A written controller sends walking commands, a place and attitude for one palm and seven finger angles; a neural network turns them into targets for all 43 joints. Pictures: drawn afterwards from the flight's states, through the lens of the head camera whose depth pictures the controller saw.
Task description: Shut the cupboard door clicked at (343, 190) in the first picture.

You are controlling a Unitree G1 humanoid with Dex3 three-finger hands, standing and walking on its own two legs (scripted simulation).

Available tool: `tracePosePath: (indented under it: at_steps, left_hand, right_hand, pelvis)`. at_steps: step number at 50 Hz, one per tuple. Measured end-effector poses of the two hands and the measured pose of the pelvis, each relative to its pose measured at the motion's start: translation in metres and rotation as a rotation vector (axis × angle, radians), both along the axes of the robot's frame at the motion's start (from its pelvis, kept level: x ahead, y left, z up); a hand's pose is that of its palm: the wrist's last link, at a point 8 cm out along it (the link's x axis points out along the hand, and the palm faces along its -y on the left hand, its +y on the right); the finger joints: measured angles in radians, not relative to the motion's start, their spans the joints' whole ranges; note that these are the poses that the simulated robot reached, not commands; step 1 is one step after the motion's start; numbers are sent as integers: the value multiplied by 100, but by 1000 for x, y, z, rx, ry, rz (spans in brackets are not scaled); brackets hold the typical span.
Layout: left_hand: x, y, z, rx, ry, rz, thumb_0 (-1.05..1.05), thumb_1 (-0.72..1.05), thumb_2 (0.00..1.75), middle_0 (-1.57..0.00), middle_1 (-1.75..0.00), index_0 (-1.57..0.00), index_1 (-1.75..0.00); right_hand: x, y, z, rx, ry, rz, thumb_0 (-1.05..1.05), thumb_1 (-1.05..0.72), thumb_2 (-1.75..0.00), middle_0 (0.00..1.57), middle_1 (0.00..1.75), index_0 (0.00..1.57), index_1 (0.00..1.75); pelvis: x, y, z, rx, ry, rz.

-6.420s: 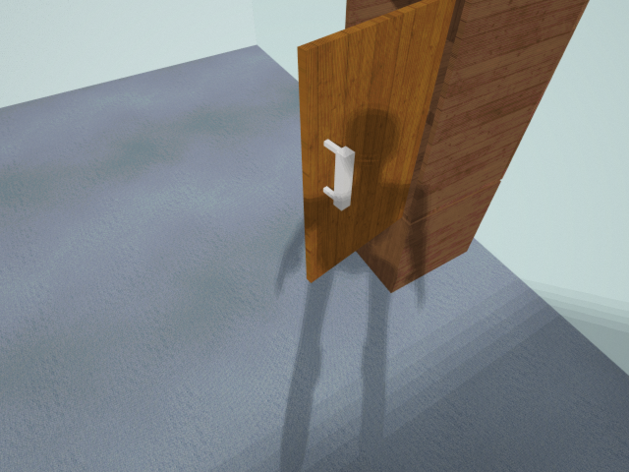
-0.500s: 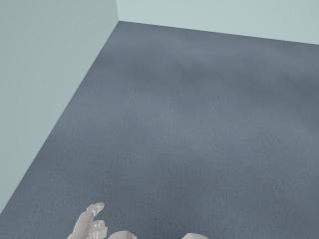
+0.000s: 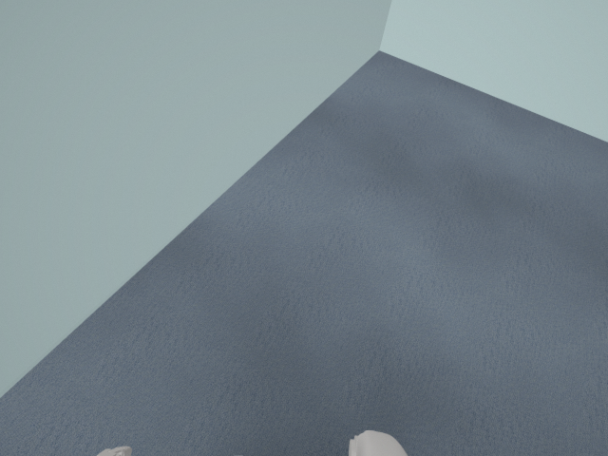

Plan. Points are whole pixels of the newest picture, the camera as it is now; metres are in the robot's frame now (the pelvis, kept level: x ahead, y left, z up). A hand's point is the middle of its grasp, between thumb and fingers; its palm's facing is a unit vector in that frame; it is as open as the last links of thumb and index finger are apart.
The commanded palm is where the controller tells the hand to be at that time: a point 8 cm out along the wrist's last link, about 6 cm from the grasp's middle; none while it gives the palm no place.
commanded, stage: walk to a spot facing it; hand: left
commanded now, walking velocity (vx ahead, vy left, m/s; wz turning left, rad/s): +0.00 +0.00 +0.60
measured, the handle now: out of the picture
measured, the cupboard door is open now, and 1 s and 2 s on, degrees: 100 100 100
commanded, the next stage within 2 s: none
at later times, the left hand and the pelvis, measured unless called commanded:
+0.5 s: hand out of the picture +0.04 +0.12 -0.15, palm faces +0.31 -0.91 -0.27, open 7.3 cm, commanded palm none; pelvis +0.01 -0.09 +0.00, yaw +20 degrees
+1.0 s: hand out of the picture -0.06 +0.16 -0.17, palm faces +0.61 -0.75 -0.26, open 7.4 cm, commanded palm none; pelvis +0.00 -0.07 +0.00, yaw +38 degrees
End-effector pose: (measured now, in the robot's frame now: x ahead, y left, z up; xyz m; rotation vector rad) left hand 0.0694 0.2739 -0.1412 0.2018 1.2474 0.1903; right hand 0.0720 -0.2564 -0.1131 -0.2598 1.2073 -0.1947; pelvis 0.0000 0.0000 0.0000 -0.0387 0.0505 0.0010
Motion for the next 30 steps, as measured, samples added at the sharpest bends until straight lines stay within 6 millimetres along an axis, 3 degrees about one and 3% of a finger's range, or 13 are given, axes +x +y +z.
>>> tracePosePath:
  at_steps: [7, 14, 23, 30]
  left_hand:
    - [-8, -20, 9, 22, 1, 57, 1, 91, 90, -20, -30, -19, -29]
    - [-6, -67, 14, 51, -78, 100, 1, 91, 90, -20, -30, -20, -29]
    - [-42, -115, 28, 28, -69, 236, 1, 91, 90, -20, -30, -20, -30]
    - [-91, -119, 22, 28, -44, 375, 0, 92, 90, -20, -30, -20, -30]
  right_hand:
    - [3, -5, -18, 67, 64, 50, 1, -90, -90, 20, 30, 20, 30]
    - [14, -42, -47, 111, 112, 89, 1, -90, -90, 20, 30, 20, 30]
    - [64, -68, -34, 102, 109, 215, 1, -91, -90, 20, 30, 20, 30]
    - [120, -46, -28, 83, 69, 375, 1, -91, -90, 19, 30, 19, 30]
  pelvis:
    - [3, -21, -1, 20, -1, 79]
    - [3, -60, -13, 56, -2, 165]
    - [10, -88, 2, 102, -25, 315]
    - [12, -92, 0, 103, -28, 422]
